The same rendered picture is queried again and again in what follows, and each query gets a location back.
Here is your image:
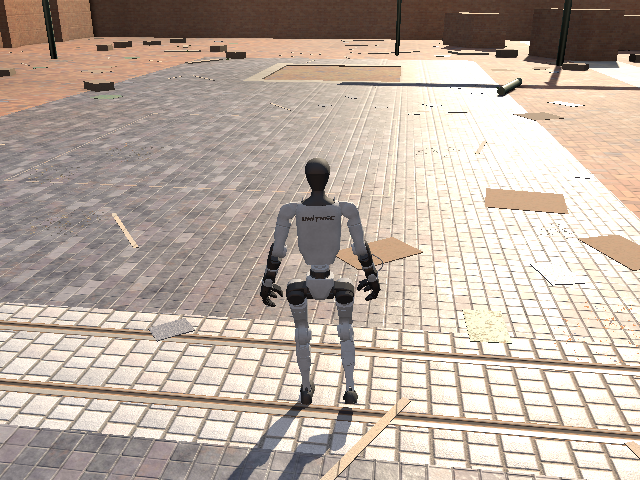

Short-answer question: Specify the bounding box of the right robot upper arm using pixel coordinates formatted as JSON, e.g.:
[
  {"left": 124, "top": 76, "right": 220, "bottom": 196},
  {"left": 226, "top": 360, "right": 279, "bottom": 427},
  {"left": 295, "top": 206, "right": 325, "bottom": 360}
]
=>
[{"left": 339, "top": 201, "right": 368, "bottom": 256}]

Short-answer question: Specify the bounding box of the robot right hand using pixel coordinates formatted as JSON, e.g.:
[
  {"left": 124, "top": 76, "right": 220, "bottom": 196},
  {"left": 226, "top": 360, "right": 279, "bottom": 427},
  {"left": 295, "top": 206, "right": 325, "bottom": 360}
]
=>
[{"left": 357, "top": 279, "right": 381, "bottom": 301}]

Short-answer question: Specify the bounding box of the right robot forearm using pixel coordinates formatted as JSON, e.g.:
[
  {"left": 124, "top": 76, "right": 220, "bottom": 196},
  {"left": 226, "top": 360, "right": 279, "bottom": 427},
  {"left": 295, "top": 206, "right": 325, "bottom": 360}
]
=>
[{"left": 358, "top": 240, "right": 378, "bottom": 282}]

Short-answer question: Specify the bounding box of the left robot foot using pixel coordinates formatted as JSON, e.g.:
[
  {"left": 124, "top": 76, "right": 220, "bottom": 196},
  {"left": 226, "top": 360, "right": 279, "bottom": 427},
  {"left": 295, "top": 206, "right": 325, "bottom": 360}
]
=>
[{"left": 300, "top": 380, "right": 315, "bottom": 405}]

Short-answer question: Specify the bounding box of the robot foot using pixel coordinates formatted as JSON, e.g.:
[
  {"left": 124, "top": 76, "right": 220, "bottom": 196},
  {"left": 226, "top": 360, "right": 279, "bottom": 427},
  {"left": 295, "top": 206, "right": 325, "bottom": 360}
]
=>
[
  {"left": 343, "top": 388, "right": 358, "bottom": 404},
  {"left": 300, "top": 380, "right": 315, "bottom": 405}
]

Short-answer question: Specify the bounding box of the robot left hand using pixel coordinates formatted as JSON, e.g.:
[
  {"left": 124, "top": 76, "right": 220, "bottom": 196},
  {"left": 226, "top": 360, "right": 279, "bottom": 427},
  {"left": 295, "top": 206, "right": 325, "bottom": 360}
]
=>
[{"left": 260, "top": 283, "right": 283, "bottom": 307}]

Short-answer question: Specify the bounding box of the left robot upper arm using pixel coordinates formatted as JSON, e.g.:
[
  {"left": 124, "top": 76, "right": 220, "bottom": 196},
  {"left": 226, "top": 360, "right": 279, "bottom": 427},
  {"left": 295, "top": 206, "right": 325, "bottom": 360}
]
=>
[{"left": 271, "top": 202, "right": 298, "bottom": 258}]

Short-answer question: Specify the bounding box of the right robot foot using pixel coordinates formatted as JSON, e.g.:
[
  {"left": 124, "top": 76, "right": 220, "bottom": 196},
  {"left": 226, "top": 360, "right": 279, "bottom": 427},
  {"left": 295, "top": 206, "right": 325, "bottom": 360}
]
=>
[{"left": 343, "top": 388, "right": 358, "bottom": 404}]

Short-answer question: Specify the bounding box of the left robot forearm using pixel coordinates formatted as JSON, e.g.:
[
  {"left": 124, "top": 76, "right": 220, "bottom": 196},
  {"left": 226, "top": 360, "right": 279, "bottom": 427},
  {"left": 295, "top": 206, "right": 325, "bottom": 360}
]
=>
[{"left": 262, "top": 242, "right": 282, "bottom": 287}]

